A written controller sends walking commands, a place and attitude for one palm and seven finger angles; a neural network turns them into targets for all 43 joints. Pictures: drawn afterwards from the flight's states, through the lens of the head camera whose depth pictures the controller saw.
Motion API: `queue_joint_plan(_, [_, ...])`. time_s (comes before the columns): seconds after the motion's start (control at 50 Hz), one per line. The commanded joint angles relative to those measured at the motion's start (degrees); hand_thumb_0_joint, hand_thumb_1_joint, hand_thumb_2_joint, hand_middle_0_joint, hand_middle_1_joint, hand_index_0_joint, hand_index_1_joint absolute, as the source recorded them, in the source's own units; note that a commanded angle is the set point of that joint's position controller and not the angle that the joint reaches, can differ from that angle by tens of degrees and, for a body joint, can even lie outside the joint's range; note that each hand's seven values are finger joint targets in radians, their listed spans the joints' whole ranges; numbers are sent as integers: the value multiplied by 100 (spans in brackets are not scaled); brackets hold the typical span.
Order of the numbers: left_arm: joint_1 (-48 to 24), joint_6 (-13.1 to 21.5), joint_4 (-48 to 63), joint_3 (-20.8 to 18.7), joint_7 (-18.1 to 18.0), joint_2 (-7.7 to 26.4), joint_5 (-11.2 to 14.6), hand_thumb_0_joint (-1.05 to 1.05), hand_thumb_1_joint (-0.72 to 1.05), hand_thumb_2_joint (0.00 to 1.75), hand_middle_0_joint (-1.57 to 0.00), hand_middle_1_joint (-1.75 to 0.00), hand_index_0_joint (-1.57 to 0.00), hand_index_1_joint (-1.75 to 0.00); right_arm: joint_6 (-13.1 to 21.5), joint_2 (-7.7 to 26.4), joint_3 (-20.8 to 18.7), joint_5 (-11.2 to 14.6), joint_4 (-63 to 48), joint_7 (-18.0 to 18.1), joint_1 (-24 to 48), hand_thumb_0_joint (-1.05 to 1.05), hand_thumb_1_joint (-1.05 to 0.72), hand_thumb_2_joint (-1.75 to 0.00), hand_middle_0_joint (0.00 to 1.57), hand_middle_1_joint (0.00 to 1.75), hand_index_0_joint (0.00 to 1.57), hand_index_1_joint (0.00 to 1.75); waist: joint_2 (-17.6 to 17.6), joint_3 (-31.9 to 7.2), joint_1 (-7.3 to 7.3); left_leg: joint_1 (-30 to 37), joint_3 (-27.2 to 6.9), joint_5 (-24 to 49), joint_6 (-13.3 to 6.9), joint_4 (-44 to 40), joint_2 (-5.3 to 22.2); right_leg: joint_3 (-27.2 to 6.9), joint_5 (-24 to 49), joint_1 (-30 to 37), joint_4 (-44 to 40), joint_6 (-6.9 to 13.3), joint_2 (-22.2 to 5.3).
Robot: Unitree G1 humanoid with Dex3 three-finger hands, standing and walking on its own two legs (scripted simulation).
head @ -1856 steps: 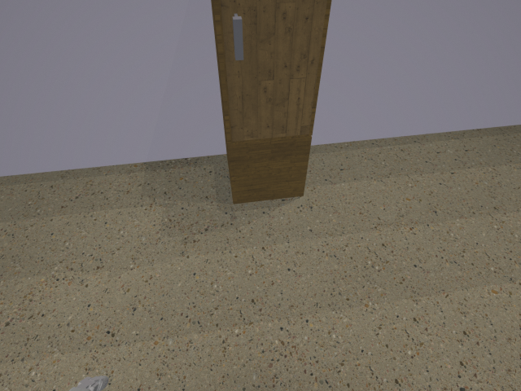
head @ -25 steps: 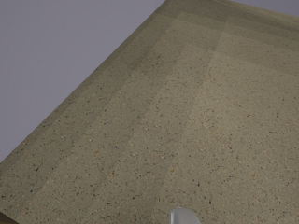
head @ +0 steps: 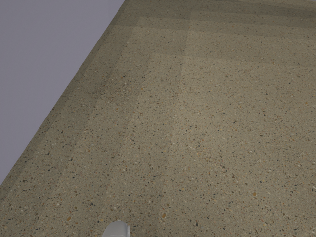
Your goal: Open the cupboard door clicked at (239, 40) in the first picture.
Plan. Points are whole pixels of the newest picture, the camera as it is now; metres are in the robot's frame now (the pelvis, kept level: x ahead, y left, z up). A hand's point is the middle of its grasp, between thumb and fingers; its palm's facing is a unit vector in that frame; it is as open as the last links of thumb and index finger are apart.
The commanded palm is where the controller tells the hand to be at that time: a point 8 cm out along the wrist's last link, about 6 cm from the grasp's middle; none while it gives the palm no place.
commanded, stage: walk to a spot facing it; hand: left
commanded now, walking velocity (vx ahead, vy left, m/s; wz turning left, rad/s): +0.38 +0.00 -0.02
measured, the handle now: out of the picture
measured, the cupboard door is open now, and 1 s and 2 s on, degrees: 53 53 53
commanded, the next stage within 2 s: turn to face it in 0.36 s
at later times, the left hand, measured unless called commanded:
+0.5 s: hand (107, 216) +0.20 +0.17 -0.18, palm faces +0.06 -0.99 -0.12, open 7.4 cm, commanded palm none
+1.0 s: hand (123, 120) +0.55 +0.16 -0.15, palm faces +0.19 -0.95 -0.23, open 7.3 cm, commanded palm none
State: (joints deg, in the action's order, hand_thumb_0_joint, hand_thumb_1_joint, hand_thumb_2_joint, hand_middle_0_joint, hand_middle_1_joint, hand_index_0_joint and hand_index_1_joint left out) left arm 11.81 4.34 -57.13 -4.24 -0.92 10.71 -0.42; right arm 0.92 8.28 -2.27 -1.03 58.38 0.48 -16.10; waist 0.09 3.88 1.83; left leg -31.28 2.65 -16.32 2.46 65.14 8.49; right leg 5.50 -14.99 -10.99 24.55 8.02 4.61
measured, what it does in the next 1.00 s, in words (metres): walks ahead: left foot, then right foot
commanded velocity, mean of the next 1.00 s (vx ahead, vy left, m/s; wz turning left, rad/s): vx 0.14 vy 0.00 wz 0.35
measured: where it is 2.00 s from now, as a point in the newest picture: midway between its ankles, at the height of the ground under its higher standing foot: (170, 185)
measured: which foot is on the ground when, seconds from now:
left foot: up 0.00-0.36, down 0.38-0.84, up 0.86-1.00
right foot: down 0.00-0.36, up 0.38-0.80, down 0.82-1.00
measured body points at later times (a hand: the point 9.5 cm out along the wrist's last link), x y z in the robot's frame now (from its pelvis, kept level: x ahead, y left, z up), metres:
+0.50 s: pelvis +0.28 +0.03 -0.01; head +0.30 +0.03 +0.44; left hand +0.20 +0.22 -0.17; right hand +0.33 -0.21 -0.16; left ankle +0.29 +0.07 -0.74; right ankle +0.15 -0.09 -0.62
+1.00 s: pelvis +0.46 -0.03 +0.00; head +0.51 -0.04 +0.44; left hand +0.54 +0.21 -0.14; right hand +0.50 -0.27 -0.17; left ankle +0.36 +0.09 -0.63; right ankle +0.49 -0.11 -0.74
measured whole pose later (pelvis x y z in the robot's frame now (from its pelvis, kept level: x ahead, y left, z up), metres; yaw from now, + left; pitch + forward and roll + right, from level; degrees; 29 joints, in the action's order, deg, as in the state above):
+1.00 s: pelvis +0.46 -0.03 +0.00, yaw +13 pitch +1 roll +2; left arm 4.8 1.6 -52.1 -1.3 -2.0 8.5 -1.0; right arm -2.8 10.7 -3.2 -0.1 59.6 0.5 -15.4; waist -0.3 5.4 3.1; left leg -27.4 1.8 -26.8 3.0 71.0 1.7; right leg 10.9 -15.6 -17.0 31.5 3.1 -3.9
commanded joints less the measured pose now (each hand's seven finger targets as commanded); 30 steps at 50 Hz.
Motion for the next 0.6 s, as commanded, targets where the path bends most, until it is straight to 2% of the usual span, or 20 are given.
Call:
queue_joint_plan(0.0, [970, 140, -161, 43, 51, 260, 3, 0, 90, 90, -20, -30, -20, -30, -3, 243, -91, -16, -112, -39, -370, 0, -90, -90, 20, 30, 20, 30, 438, -275, -64, -452, 17, 582, 11, -445, -81, -1042, 3336, 643, -1091, -213, -1436])
queue_joint_plan(0.1, [1604, 171, -446, 112, -32, 258, -4, 0, 90, 90, -20, -30, -20, -30, 30, 395, -91, 33, -425, -96, 785, 0, -90, -90, 20, 30, 20, 30, 659, -21, -307, -1127, 150, 780, -71, -973, -281, -1010, 4713, 1515, -971, -508, -1500])
queue_joint_plan(0.16, [1934, 159, -609, 145, -100, 278, -38, 0, 90, 90, -20, -30, -20, -30, 43, 401, -69, 48, -523, -137, 1336, 0, -90, -90, 20, 30, 20, 30, 633, 237, -410, -1201, 281, 745, -148, -1361, -435, -1072, 5042, 1756, -970, -549, -1575])
queue_joint_plan(0.18, [1983, 159, -637, 156, -118, 291, -38, 0, 90, 90, -20, -30, -20, -30, 52, 397, -54, 52, -559, -146, 1462, 0, -90, -90, 20, 30, 20, 30, 576, 324, -395, -1114, 351, 693, -195, -1592, -483, -1026, 5202, 1777, -968, -516, -1608])
queue_joint_plan(0.22, [2062, 156, -717, 168, -137, 350, -38, 0, 90, 90, -20, -30, -20, -30, 78, 366, -19, 50, -531, -141, 1518, 0, -90, -90, 20, 30, 20, 30, 497, 328, -320, -578, 645, 498, -317, -2113, -789, -886, 6117, 1766, -764, -566, -1562])
queue_joint_plan(0.26, [2027, 175, -791, 142, -156, 492, -60, 0, 90, 90, -20, -30, -20, -30, 125, 391, -28, 47, -390, -102, 1229, 0, -90, -90, 20, 30, 20, 30, 515, 142, -156, 220, 915, 157, -501, -2428, -1159, -834, 7364, 1761, -264, -502, -1607])
queue_joint_plan(0.28, [1923, 189, -788, 121, -158, 575, -63, 0, 90, 90, -20, -30, -20, -30, 150, 443, -42, 45, -279, -55, 805, 0, -90, -90, 20, 30, 20, 30, 575, -11, 75, 690, 929, 134, -630, -2628, -1273, -729, 7729, 1702, 123, -512, -1615])
queue_joint_plan(0.3, [1825, 190, -781, 116, -151, 609, -52, 0, 90, 90, -20, -30, -20, -30, 169, 539, -74, 17, -88, -3, 217, 0, -90, -90, 20, 30, 20, 30, 635, -267, 350, 1467, 894, 325, -764, -2944, -1346, -635, 7683, 1408, 825, -606, -1503])
queue_joint_plan(0.32, [1608, 195, -715, 121, -131, 606, -17, 0, 90, 90, -20, -30, -20, -30, 180, 770, -156, -21, 161, 49, -638, 0, -90, -90, 20, 30, 20, 30, 545, -664, 783, 2932, 466, 894, -998, -3305, -972, -561, 6647, 422, 2006, -689, -1457])
queue_joint_plan(0.34, [1711, 193, -586, 129, -71, 357, 87, 0, 90, 90, -20, -30, -20, -30, 214, 1297, -291, -157, 285, 103, -1418, 0, -90, -90, 20, 30, 20, 30, -419, -1485, 961, 4339, -1709, 1525, -1718, -3518, 628, -257, 3359, -963, 4122, -823, -819])
queue_joint_plan(0.36, [1763, 200, -372, 234, -31, 144, 132, 0, 90, 90, -20, -30, -20, -30, 198, 1552, -293, -81, 234, 130, -1604, 0, -90, -90, 20, 30, 20, 30, -1006, -1991, 672, 4743, -3579, 2218, -2336, -4266, 1852, -515, -1280, -1867, 5917, -626, -179])
queue_joint_plan(0.38, [1339, 119, -346, 142, -76, 281, 39, 0, 90, 90, -20, -30, -20, -30, 163, 1388, -267, 10, 200, 110, -1079, 0, -90, -90, 20, 30, 20, 30, -296, -1039, 465, 3729, -3225, 1549, -2265, -4699, 1838, -939, -1245, -2292, 6310, -487, -523])
queue_joint_plan(0.4, [1145, 73, -292, 107, -49, 151, -44, 0, 90, 90, -20, -30, -20, -30, 218, 1065, -204, 8, 89, 122, -615, 0, -90, -90, 20, 30, 20, 30, -121, -171, 232, 2694, -2701, 818, -1961, -5016, 1512, -888, -839, -2595, 6158, -557, -682])
queue_joint_plan(0.42, [1142, -8, -330, 93, 22, 44, -115, 0, 90, 90, -20, -30, -20, -30, 284, 685, -88, -7, 37, 140, -364, 0, -90, -90, 20, 30, 20, 30, -66, 294, -18, 1916, -2138, 451, -1528, -5285, 1176, -898, -398, -2482, 5868, -609, -847])
queue_joint_plan(0.44, [1295, -103, -402, 126, 68, -152, -154, 0, 90, 90, -20, -30, -20, -30, 356, 490, -1, -9, 74, 144, -355, 0, -90, -90, 20, 30, 20, 30, -106, 485, -197, 1530, -1527, 1161, -1263, -5365, 892, -810, -92, -2272, 5563, -672, -915])
queue_joint_plan(0.46, [1454, -158, -462, 158, 79, -271, -169, 0, 90, 90, -20, -30, -20, -30, 404, 366, 36, 8, 176, 156, -363, 0, -90, -90, 20, 30, 20, 30, -138, 367, -335, 1473, -930, 2061, -1083, -5248, 653, -711, 72, -2088, 5261, -778, -981])
queue_joint_plan(0.48, [1501, -186, -463, 179, 75, -355, -183, 0, 90, 90, -20, -30, -20, -30, 455, 352, 67, 27, 248, 165, -533, 0, -90, -90, 20, 30, 20, 30, -257, 216, -380, 1567, -637, 3308, -1003, -5119, 461, -552, 93, -2018, 4935, -864, -936])
queue_joint_plan(0.5, [1494, -218, -447, 170, 59, -389, -174, 0, 90, 90, -20, -30, -20, -30, 478, 344, 45, 31, 283, 177, -634, 0, -90, -90, 20, 30, 20, 30, -266, 38, -411, 1679, -401, 4136, -1041, -5003, 371, -474, 115, -1946, 4575, -926, -943])
queue_joint_plan(0.54, [1303, -266, -355, 189, 38, -328, -140, 0, 90, 90, -20, -30, -20, -30, 459, 523, 56, 62, 327, 180, -730, 0, -90, -90, 20, 30, 20, 30, -405, -130, -409, 1920, -261, 5338, -917, -4777, 193, -285, 330, -1885, 3915, -980, -874])
queue_joint_plan(0.58, [870, -302, -166, 138, 34, -184, -106, 0, 90, 90, -20, -30, -20, -30, 396, 646, 30, 77, 325, 182, -838, 0, -90, -90, 20, 30, 20, 30, -559, -170, -335, 1987, -210, 5984, -631, -4583, 58, -127, 691, -1841, 3383, -1027, -772])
